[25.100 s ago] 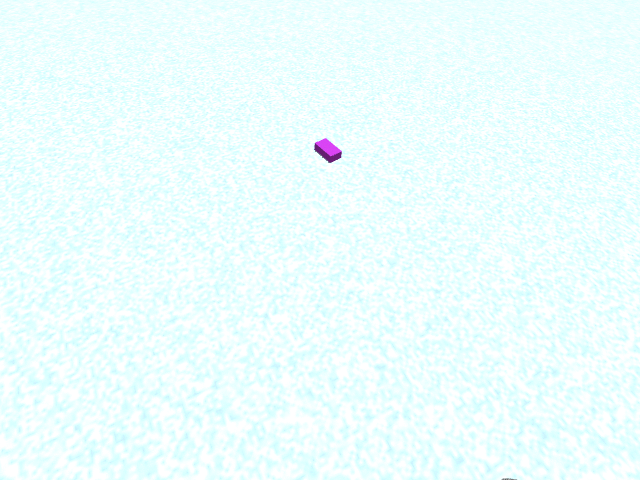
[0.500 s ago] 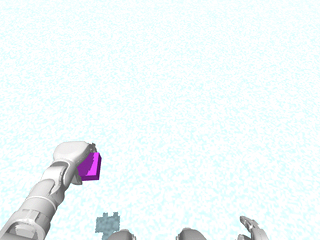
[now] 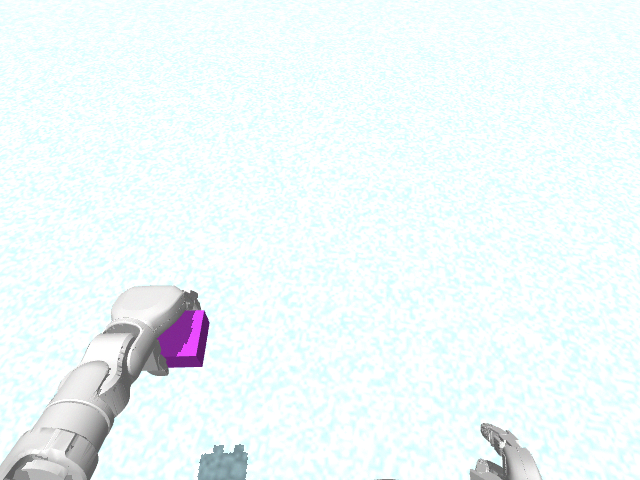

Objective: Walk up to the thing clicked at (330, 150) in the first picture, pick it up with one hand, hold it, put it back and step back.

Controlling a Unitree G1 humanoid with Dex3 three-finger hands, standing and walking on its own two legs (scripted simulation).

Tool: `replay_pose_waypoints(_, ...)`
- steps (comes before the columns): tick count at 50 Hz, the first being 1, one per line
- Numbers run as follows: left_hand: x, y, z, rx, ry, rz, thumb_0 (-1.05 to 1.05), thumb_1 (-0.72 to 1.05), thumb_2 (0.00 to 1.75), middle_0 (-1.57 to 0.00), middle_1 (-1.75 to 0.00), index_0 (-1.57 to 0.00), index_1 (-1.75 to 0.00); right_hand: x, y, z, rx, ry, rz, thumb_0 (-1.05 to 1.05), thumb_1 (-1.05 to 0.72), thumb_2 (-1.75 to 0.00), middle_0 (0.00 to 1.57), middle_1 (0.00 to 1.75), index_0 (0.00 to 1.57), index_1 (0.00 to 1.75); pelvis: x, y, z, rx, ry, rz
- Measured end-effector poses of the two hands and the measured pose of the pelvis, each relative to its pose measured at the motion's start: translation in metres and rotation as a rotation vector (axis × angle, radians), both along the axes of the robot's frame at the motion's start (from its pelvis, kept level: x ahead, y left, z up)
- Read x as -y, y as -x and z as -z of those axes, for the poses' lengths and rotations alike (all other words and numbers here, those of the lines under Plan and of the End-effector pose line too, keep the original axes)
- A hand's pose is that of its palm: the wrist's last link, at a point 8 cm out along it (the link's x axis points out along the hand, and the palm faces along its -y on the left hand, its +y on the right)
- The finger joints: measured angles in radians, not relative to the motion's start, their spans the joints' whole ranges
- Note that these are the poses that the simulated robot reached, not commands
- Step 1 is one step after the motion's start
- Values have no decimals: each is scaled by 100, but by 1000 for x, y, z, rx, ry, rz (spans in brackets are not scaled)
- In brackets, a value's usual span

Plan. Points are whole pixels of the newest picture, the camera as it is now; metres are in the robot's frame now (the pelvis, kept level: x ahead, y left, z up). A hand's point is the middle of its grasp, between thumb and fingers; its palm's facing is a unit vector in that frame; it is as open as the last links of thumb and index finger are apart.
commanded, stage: hold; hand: left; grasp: from above
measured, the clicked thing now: (159, 339) +0.31 +0.23 -0.07
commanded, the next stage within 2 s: crouch in 1.30 s
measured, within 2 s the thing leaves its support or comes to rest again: neither
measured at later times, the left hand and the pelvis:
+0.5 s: hand (160, 353) +0.27 +0.21 -0.03, palm faces -0.45 -0.03 -0.89, open 9.9 cm; pelvis -0.02 -0.01 +0.01, yaw +0 degrees
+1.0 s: hand (160, 350) +0.27 +0.20 -0.02, palm faces -0.46 -0.04 -0.89, open 9.9 cm; pelvis -0.02 -0.01 +0.01, yaw +0 degrees
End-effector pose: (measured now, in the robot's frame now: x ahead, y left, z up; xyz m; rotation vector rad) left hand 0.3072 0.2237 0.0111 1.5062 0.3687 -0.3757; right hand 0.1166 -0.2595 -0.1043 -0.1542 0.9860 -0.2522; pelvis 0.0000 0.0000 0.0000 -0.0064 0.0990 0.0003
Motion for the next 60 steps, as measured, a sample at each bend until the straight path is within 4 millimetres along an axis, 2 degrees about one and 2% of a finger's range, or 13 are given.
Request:
replay_pose_waypoints(28, 14, 29, -20, 10, 8, 13, 1, 8, 41, -72, -43, -71, -44, 3, -1, -11, 61, -14, -25, 1, -91, -90, 20, 30, 20, 30, 9, 19, -9, 69, -12, 3)
replay_pose_waypoints(41, 17, 31, -29, 13, 10, 17, 1, 8, 41, -72, -43, -71, -44, 1, -8, -15, 79, -21, -33, 1, -91, -90, 20, 30, 20, 30, 11, 18, -12, 86, -14, 5)
replay_pose_waypoints(60, 9, 23, -23, 5, 7, 16, 1, 6, 42, -74, -42, -72, -43, -3, -11, -16, 45, -14, -28, 1, -91, -90, 20, 30, 20, 30, 7, 11, -15, 81, -11, 3)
